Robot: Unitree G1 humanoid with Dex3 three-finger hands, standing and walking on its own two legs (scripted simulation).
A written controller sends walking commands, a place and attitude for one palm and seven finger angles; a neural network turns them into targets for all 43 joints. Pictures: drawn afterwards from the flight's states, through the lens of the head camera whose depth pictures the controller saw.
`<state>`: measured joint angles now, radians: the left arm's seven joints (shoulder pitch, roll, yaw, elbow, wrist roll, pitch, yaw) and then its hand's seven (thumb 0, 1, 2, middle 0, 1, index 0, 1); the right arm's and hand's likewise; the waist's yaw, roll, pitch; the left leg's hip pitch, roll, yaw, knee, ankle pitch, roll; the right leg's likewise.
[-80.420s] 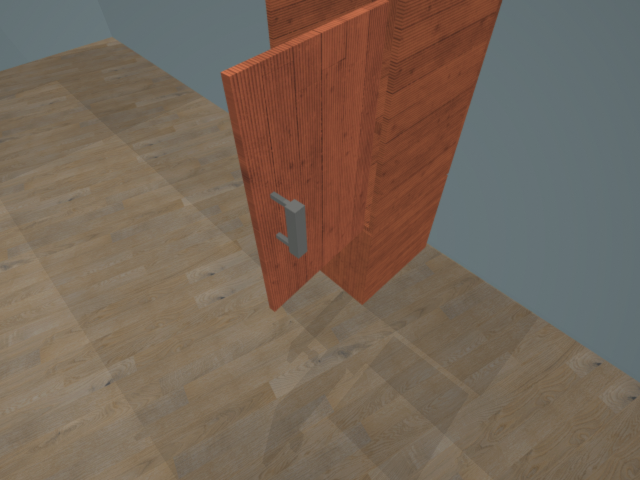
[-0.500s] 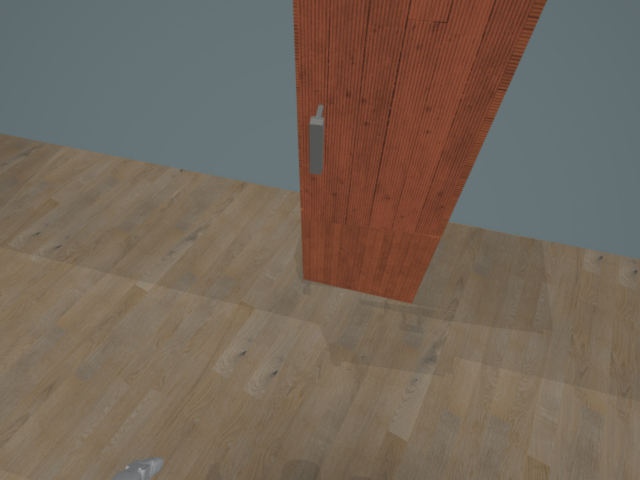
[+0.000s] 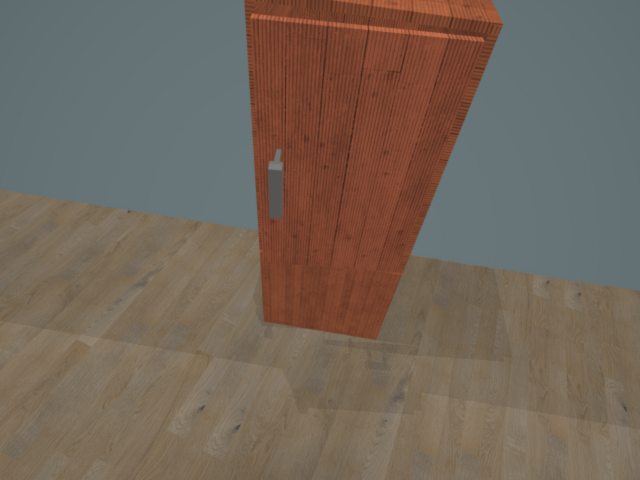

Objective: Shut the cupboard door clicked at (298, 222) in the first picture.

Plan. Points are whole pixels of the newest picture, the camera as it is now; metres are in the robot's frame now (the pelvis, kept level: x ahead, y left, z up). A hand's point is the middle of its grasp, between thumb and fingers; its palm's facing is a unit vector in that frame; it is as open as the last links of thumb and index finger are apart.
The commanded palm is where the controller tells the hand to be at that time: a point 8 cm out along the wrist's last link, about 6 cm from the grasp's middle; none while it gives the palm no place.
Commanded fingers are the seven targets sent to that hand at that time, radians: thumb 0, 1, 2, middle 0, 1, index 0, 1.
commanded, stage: take the last steps up to it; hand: left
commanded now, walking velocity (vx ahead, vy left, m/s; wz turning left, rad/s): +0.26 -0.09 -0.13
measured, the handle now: (277, 183) +0.65 +0.11 -0.04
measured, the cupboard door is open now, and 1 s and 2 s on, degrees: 6 6 6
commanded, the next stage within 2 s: come to a stop and stand still in 0.32 s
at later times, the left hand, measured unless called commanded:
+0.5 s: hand (257, 416) +0.24 +0.10 -0.16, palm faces -0.03 -0.98 -0.21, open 7.3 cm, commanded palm none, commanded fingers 0.00 0.90 0.90 -0.20 -0.30 -0.20 -0.30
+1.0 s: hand (218, 418) +0.24 +0.16 -0.17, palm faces +0.01 -0.97 -0.24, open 7.4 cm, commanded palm none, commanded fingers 0.00 0.90 0.90 -0.20 -0.30 -0.20 -0.30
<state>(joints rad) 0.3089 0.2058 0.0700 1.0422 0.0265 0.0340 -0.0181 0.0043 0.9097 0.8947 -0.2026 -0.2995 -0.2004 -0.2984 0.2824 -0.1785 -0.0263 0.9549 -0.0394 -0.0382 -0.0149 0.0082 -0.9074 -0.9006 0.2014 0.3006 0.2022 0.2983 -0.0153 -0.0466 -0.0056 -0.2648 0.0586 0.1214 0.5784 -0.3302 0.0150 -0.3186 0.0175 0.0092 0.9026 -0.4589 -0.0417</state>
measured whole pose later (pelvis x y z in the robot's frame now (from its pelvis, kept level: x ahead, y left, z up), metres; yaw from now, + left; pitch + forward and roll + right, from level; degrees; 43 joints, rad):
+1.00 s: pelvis +0.18 -0.04 +0.01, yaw -3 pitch +1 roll -2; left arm 0.18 0.23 0.07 0.98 0.02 0.06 0.04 0.00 0.91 0.89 -0.20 -0.30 -0.20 -0.30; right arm 0.12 -0.17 -0.02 0.94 -0.02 0.03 -0.05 0.01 -0.91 -0.90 0.20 0.30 0.20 0.30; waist 0.02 -0.02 0.11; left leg -0.33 0.03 0.06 0.49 -0.19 0.06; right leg -0.42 0.03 0.05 1.13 -0.49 0.04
